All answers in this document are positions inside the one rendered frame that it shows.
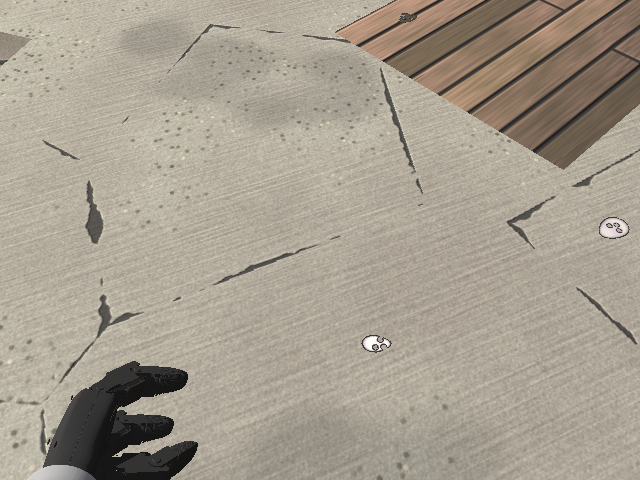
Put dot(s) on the left robot hand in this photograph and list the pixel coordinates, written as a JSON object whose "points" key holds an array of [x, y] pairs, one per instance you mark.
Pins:
{"points": [[92, 430]]}

